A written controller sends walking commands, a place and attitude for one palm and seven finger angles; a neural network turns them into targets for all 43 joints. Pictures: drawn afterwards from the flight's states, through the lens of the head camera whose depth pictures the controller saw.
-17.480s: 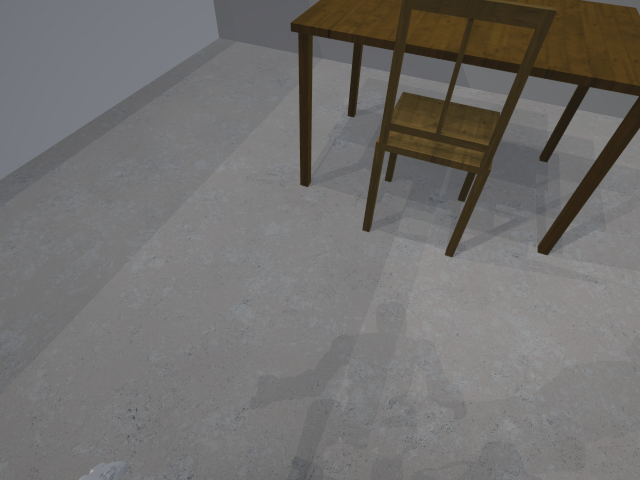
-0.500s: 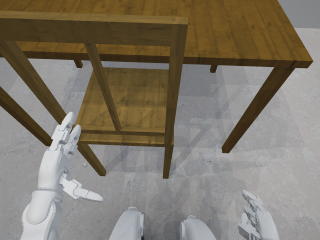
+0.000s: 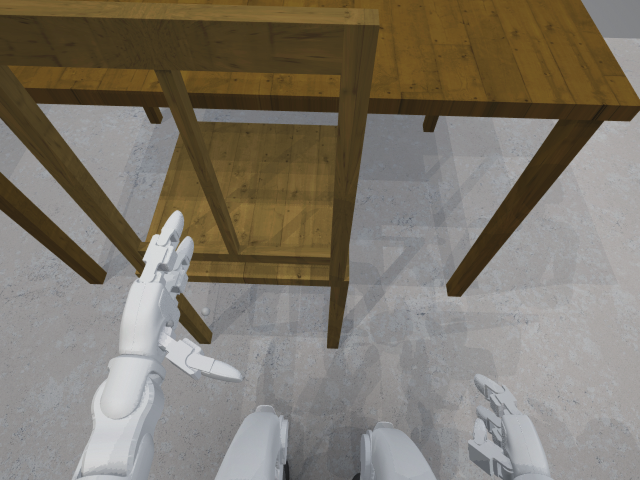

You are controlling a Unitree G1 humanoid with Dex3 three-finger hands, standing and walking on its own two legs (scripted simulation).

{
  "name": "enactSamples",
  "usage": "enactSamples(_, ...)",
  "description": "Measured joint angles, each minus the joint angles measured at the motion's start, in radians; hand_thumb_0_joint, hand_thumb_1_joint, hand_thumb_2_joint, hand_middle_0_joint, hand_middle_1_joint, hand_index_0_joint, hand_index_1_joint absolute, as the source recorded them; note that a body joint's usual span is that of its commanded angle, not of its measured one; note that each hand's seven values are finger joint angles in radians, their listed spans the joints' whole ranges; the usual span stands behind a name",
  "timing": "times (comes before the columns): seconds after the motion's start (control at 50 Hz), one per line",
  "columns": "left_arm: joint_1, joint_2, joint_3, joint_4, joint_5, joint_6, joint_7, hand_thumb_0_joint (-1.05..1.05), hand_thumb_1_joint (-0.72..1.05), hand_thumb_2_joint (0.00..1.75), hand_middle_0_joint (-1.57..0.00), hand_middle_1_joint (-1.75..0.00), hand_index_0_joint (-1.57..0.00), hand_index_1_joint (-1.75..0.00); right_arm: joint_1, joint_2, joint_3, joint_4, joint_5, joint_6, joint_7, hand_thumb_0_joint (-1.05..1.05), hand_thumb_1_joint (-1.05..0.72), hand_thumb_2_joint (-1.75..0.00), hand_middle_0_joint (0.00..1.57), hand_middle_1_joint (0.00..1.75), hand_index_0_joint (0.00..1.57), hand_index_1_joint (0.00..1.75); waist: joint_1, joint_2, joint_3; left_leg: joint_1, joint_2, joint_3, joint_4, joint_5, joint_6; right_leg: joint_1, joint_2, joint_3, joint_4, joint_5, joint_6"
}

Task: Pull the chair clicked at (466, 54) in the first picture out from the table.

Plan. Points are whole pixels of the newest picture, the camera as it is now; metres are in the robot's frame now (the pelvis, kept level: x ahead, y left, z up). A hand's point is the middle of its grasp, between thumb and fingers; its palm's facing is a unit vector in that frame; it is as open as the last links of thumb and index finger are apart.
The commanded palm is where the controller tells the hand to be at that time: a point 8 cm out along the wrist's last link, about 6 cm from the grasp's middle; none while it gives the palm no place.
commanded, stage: aim the fingers beside a spindle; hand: left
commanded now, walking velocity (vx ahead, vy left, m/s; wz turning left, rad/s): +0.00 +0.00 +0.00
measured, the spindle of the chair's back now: (209, 183) +0.47 +0.17 +0.06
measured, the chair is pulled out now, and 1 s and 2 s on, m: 0.00 0.00 0.00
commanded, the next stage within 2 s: none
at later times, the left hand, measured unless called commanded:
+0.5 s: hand (216, 295) +0.32 +0.14 +0.03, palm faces +0.02 -1.00 -0.07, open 16.9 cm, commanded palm +0.29 +0.20 +0.02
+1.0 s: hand (213, 303) +0.32 +0.15 +0.01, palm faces +0.00 -1.00 -0.04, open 16.9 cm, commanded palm +0.29 +0.21 +0.02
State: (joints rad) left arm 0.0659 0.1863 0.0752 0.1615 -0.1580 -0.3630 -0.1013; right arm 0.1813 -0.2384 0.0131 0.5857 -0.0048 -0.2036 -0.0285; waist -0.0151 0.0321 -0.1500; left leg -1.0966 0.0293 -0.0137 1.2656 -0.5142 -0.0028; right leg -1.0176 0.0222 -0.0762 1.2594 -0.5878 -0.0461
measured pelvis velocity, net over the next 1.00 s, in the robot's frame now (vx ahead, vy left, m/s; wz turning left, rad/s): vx -0.01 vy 0.00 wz -0.01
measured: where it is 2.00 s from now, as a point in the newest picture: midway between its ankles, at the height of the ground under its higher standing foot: outside the picture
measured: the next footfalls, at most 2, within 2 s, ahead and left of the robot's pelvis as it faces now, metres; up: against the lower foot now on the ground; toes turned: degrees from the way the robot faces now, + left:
none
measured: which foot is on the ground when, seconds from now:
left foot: down 0.00-1.00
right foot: down 0.00-1.00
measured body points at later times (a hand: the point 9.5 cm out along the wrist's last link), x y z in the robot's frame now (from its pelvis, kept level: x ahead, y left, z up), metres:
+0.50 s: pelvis +0.00 -0.01 -0.01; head +0.10 -0.02 +0.43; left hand +0.32 +0.20 +0.03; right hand +0.17 -0.26 -0.12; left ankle +0.05 +0.12 -0.62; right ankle +0.01 -0.10 -0.62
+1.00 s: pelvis -0.01 +0.00 -0.01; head +0.10 +0.00 +0.42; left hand +0.31 +0.20 +0.02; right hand +0.16 -0.24 -0.12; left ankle +0.05 +0.12 -0.62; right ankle +0.01 -0.10 -0.62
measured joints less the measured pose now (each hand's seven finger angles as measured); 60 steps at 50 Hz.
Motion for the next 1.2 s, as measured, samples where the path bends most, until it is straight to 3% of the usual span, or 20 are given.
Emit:
enactSamples(0.14,-0.008,0.008,0.025,-0.004,-0.007,-0.025,0.009,-0.02,-0.50,0.30,-0.06,-0.08,-0.06,-0.08,0.008,-0.001,-0.006,0.010,-0.001,0.017,0.009,0.01,-0.90,-0.90,0.21,0.30,0.20,0.30,0.002,0.003,-0.011,-0.009,0.003,-0.003,0.006,-0.006,-0.007,-0.011,0.003,-0.002,0.009,-0.007,-0.006)
enactSamples(0.32,-0.039,-0.015,-0.013,0.068,-0.002,-0.025,-0.006,-0.02,-0.50,0.30,-0.06,-0.08,-0.06,-0.08,0.011,-0.009,-0.012,0.018,0.003,0.018,0.003,0.01,-0.90,-0.90,0.21,0.30,0.20,0.30,-0.001,0.003,-0.016,-0.028,0.003,-0.002,0.019,-0.009,-0.012,-0.034,0.003,-0.001,0.031,-0.015,-0.012)
enactSamples(0.46,-0.091,-0.004,0.028,0.092,0.008,-0.071,0.023,-0.02,-0.50,0.30,-0.07,-0.08,-0.07,-0.08,0.000,-0.006,-0.016,0.027,-0.004,0.025,0.008,0.01,-0.90,-0.90,0.20,0.30,0.20,0.30,-0.006,-0.005,-0.014,-0.057,0.008,0.000,0.041,-0.012,-0.017,-0.067,0.007,0.001,0.059,-0.020,-0.017)
enactSamples(0.64,-0.067,0.001,0.034,0.122,-0.028,-0.041,-0.028,-0.02,-0.50,0.30,-0.06,-0.08,-0.06,-0.08,0.020,-0.009,-0.014,0.024,0.011,0.043,0.008,0.01,-0.90,-0.90,0.20,0.30,0.20,0.30,-0.001,0.007,-0.023,-0.048,0.006,0.004,0.031,-0.010,-0.013,-0.059,0.006,0.006,0.049,-0.017,-0.013)
enactSamples(0.82,-0.070,-0.010,0.015,0.090,-0.002,-0.096,0.009,-0.02,-0.50,0.30,-0.06,-0.08,-0.06,-0.08,0.009,-0.010,-0.015,0.029,0.002,0.034,0.007,0.01,-0.90,-0.90,0.20,0.30,0.20,0.30,-0.001,0.000,-0.018,-0.062,0.003,0.001,0.047,-0.011,-0.008,-0.069,0.003,0.003,0.059,-0.017,-0.009)
enactSamples(1.0,-0.113,0.001,0.029,0.150,-0.009,-0.045,-0.006,-0.02,-0.50,0.30,-0.06,-0.08,-0.06,-0.08,-0.002,-0.005,-0.007,0.015,0.006,0.046,0.005,0.01,-0.90,-0.90,0.20,0.30,0.20,0.30,-0.006,-0.001,-0.018,-0.078,0.004,0.003,0.055,-0.012,-0.001,-0.083,0.004,0.005,0.061,-0.013,-0.003)
enactSamples(1.2,-0.075,-0.001,0.018,0.096,-0.015,-0.070,-0.007,-0.02,-0.50,0.30,-0.06,-0.08,-0.06,-0.08,0.013,-0.005,-0.005,0.023,0.005,0.048,0.011,0.01,-0.90,-0.90,0.21,0.30,0.20,0.30,0.002,0.005,-0.029,-0.060,-0.001,0.001,0.046,-0.015,0.006,-0.058,0.001,0.003,0.042,-0.013,0.006)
